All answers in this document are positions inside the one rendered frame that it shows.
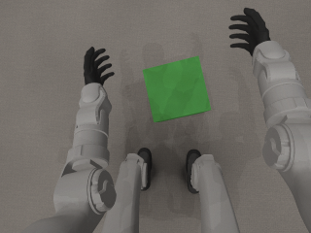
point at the robot right upper arm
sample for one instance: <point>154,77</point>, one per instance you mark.
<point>287,148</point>

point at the robot right forearm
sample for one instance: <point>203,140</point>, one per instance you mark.
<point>280,86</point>

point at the robot right foot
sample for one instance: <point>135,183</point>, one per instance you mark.
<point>191,157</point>

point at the carton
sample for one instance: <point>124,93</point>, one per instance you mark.
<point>176,89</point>

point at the robot left hand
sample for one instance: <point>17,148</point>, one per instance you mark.
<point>92,73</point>

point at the robot left upper arm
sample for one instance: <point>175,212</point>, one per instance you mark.
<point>80,199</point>

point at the robot left shin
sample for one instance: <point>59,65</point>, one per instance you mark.
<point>132,156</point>

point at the robot right hand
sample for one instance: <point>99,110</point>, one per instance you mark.
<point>256,29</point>

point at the robot left forearm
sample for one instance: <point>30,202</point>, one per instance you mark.
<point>90,143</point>

